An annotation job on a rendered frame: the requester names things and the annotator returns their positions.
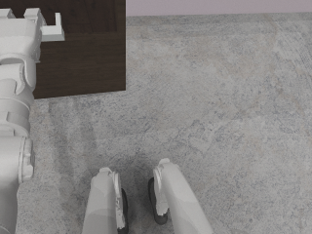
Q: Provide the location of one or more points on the cabinet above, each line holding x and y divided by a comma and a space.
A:
84, 63

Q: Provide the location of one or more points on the drawer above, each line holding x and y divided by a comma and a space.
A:
77, 16

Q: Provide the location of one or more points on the left robot upper arm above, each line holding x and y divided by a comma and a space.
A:
17, 164

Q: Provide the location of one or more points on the left robot hand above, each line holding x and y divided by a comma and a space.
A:
21, 36

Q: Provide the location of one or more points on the robot right thigh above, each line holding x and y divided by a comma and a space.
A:
187, 214

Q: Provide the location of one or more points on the handle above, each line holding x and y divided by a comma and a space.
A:
53, 32

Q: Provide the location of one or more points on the left robot forearm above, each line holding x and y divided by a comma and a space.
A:
17, 83

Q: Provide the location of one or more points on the left robot foot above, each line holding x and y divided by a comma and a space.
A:
124, 230

